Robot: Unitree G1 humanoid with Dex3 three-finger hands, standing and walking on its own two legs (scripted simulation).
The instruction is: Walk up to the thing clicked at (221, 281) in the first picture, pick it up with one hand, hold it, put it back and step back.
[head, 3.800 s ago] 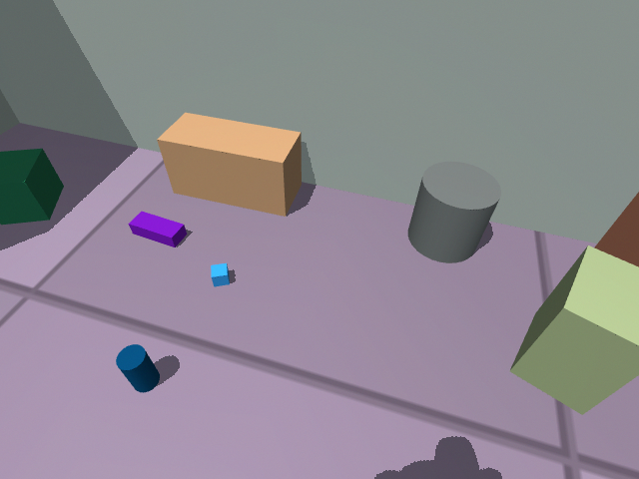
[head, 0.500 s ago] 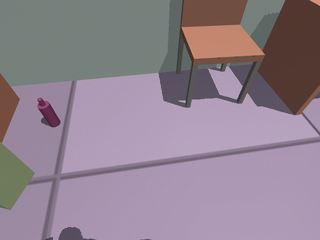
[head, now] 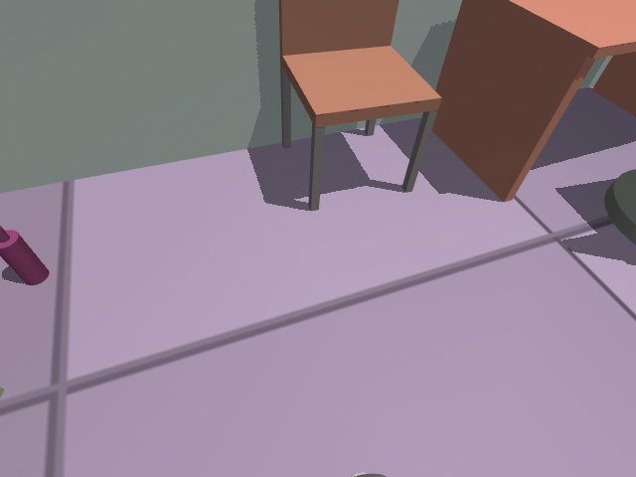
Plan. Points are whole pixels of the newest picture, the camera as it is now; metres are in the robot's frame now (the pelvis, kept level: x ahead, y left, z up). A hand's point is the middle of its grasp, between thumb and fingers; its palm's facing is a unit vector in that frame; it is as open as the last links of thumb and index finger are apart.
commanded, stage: walk up
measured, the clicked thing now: out of the picture -0.77 +0.60 -0.72
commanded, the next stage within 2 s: stand in 0.88 s
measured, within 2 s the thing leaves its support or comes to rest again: neither
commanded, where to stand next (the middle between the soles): +0.09 +0.02 m, yaw -4 degrees
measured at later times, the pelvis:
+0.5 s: pelvis +0.02 +0.00 +0.01, yaw -5 degrees
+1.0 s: pelvis +0.03 +0.00 +0.03, yaw -6 degrees
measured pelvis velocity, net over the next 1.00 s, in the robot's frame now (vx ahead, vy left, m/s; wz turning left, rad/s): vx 0.03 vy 0.00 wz -0.11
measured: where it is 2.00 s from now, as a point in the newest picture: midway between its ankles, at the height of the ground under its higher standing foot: outside the picture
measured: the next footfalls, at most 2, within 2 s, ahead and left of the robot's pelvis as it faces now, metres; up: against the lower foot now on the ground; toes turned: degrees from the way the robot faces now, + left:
none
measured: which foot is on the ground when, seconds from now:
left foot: down 0.00-1.00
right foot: down 0.00-1.00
